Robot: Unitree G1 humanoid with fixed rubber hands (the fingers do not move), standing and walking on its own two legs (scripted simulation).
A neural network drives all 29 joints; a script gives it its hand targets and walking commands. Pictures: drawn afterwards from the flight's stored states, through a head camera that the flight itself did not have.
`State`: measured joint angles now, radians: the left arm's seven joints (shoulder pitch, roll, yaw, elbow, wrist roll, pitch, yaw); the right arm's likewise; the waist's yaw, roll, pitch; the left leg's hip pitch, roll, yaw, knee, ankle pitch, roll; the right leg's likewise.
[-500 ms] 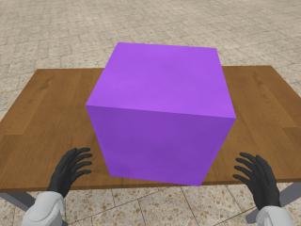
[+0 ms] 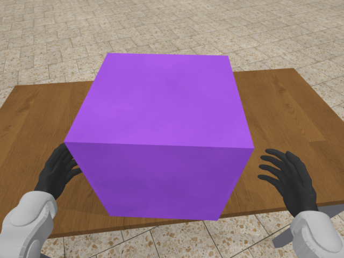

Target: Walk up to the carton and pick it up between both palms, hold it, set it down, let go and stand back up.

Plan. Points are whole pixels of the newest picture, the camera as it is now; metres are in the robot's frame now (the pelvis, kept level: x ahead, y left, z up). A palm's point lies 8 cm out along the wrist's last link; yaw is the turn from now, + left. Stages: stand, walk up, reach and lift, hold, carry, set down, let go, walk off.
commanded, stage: reach and lift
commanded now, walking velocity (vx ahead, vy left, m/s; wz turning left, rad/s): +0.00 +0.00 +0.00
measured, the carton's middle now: (165, 140) +0.36 +0.06 +0.10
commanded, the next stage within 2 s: none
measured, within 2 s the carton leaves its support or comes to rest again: neither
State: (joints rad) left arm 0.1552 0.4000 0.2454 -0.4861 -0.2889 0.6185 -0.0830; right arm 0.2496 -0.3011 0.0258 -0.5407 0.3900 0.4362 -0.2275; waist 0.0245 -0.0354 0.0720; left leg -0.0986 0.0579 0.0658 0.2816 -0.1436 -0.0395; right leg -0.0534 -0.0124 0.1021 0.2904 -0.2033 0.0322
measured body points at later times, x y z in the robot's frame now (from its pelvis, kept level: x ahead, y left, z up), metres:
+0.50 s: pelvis -0.02 +0.01 +0.00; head -0.02 +0.03 +0.45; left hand +0.31 +0.27 +0.17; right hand +0.32 -0.18 +0.17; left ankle +0.00 +0.14 -0.75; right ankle -0.03 -0.14 -0.75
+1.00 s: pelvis -0.01 +0.00 +0.00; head -0.01 +0.03 +0.45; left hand +0.37 +0.28 +0.22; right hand +0.38 -0.18 +0.22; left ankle +0.00 +0.14 -0.75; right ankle -0.03 -0.14 -0.75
